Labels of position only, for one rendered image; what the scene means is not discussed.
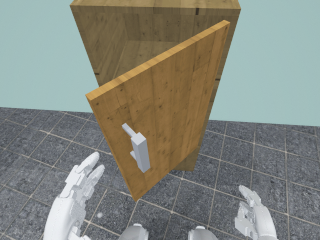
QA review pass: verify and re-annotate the left robot hand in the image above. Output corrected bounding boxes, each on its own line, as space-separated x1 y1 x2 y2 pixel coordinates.
43 151 105 240

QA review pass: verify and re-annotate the robot thigh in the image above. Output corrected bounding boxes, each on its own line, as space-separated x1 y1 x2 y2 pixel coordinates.
188 228 218 240
118 225 149 240

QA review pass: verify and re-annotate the robot left thigh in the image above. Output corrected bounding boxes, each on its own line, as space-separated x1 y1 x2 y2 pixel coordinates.
118 225 149 240

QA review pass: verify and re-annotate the cupboard door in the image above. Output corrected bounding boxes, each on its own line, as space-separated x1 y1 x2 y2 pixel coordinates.
85 20 230 202

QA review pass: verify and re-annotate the handle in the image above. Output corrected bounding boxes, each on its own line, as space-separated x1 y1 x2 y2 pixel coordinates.
122 123 150 173

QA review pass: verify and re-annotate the right robot hand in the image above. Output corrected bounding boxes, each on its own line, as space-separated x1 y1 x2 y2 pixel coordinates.
234 185 277 240

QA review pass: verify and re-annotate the robot right thigh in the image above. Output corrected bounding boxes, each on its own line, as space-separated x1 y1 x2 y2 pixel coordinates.
188 228 218 240

